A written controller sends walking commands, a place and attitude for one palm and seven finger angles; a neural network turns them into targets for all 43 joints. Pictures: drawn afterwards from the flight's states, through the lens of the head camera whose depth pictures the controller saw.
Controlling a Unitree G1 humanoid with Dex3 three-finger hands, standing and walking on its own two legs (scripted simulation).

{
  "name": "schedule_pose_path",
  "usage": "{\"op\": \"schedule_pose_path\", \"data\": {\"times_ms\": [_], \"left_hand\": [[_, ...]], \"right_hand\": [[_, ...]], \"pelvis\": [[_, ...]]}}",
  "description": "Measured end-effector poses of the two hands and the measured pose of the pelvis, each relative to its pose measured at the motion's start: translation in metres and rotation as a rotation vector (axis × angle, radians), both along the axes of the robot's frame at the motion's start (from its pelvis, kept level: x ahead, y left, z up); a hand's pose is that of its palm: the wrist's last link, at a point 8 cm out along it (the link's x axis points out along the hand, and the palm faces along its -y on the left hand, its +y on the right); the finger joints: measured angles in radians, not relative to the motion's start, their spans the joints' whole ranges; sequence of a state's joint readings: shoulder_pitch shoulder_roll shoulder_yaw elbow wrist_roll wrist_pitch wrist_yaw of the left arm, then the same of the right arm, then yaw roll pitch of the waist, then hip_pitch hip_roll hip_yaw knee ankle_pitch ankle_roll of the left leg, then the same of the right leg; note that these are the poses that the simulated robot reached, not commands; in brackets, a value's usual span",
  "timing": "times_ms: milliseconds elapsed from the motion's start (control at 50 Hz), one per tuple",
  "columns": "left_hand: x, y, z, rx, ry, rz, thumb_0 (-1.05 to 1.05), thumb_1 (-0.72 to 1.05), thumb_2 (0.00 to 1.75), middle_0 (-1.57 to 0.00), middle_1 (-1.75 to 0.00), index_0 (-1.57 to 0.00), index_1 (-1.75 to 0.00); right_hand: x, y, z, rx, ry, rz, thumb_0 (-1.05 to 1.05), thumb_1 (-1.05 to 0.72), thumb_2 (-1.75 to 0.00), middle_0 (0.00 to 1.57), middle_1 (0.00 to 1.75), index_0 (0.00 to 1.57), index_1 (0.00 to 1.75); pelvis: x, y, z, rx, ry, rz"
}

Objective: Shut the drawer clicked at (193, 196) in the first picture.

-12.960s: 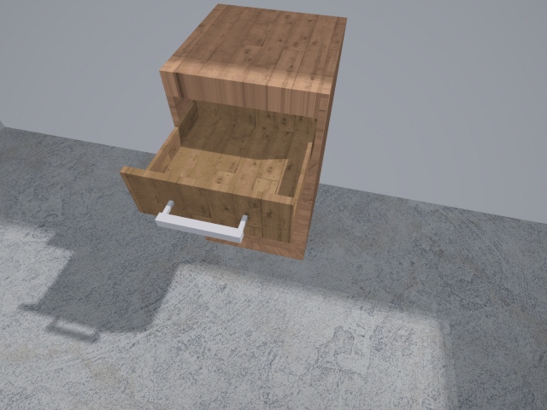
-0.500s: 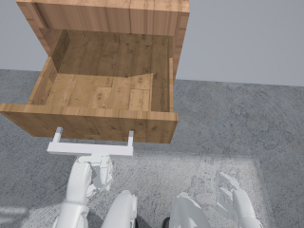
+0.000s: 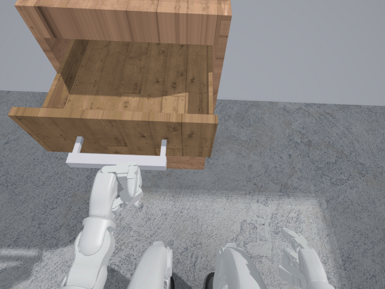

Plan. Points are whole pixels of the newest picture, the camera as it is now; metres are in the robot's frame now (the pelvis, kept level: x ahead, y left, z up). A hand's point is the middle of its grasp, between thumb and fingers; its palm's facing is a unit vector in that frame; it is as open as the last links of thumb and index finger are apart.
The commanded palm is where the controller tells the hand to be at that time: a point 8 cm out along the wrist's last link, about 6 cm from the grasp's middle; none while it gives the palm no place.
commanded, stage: push the drawer shut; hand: left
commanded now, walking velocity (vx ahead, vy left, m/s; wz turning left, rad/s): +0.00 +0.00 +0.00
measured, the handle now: (119, 152) +0.38 +0.16 +0.02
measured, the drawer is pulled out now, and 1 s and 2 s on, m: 0.21 0.08 0.00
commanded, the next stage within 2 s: pull the fist back off the drawer in 1.96 s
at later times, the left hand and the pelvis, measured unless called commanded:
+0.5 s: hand (142, 158) +0.37 +0.12 +0.01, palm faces -0.06 -1.00 -0.04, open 3.0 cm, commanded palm +0.36 +0.17 +0.02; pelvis +0.00 +0.01 +0.00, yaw -1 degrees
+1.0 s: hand (148, 131) +0.44 +0.11 +0.01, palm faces -0.02 -1.00 -0.05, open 3.1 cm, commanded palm +0.42 +0.17 +0.02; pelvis +0.00 +0.01 +0.00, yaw -1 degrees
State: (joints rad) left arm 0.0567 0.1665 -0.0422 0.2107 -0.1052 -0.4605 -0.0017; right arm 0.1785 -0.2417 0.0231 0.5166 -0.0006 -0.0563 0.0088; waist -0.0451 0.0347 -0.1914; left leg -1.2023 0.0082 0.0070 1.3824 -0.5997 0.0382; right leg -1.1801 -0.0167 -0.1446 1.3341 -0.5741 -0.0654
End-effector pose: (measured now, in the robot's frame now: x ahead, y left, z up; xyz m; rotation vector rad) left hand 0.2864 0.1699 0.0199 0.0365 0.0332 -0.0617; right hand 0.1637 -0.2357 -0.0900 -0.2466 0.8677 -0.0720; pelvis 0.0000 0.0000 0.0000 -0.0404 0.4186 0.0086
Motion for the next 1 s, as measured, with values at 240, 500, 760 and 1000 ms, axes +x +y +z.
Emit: {"op": "schedule_pose_path", "data": {"times_ms": [240, 500, 760, 1000], "left_hand": [[0.037, 0.002, -0.002, 0.002, -0.014, -0.006, 0.00, 0.80, 0.87, -1.40, -1.60, -1.40, -1.60], [0.068, 0.003, -0.004, -0.002, -0.024, -0.003, -0.02, 0.79, 0.87, -1.40, -1.60, -1.40, -1.60], [0.101, -0.003, -0.003, 0.009, -0.023, 0.020, -0.01, 0.82, 0.89, -1.40, -1.60, -1.40, -1.60], [0.132, -0.003, -0.002, 0.016, -0.033, 0.038, 0.00, 0.82, 0.88, -1.40, -1.60, -1.40, -1.60]], "right_hand": [[-0.017, -0.004, -0.005, -0.010, 0.072, -0.034, 0.01, -0.91, -0.90, 0.20, 0.30, 0.20, 0.30], [-0.033, -0.003, -0.009, -0.019, 0.143, -0.063, 0.01, -0.91, -0.90, 0.20, 0.30, 0.20, 0.30], [-0.054, -0.004, -0.016, -0.011, 0.218, -0.099, 0.01, -0.91, -0.90, 0.20, 0.30, 0.20, 0.30], [-0.081, -0.012, -0.018, -0.021, 0.285, -0.141, 0.01, -0.91, -0.90, 0.20, 0.30, 0.20, 0.30]], "pelvis": [[-0.001, 0.003, 0.001, 0.002, 0.010, -0.008], [0.001, 0.010, 0.003, 0.001, 0.024, -0.013], [0.002, 0.012, 0.003, 0.003, 0.039, -0.018], [0.001, 0.007, 0.003, 0.007, 0.053, -0.025]]}}
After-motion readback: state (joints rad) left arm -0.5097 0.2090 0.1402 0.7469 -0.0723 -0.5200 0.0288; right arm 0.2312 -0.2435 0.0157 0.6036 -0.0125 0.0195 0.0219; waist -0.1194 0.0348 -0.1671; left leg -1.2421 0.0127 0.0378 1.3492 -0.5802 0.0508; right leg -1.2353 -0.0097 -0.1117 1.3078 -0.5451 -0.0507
